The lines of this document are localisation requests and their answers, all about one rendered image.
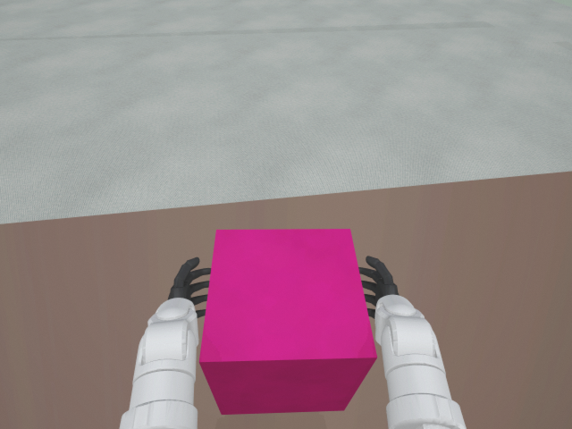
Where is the carton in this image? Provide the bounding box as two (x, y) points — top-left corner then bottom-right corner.
(199, 229), (377, 415)

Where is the robot right forearm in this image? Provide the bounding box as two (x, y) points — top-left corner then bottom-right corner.
(374, 295), (467, 429)

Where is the robot left forearm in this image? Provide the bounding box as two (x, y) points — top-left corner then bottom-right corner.
(120, 298), (199, 429)

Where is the robot right hand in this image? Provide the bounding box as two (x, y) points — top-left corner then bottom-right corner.
(358, 256), (399, 319)

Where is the robot left hand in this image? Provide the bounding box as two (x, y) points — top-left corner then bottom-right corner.
(168, 257), (211, 318)

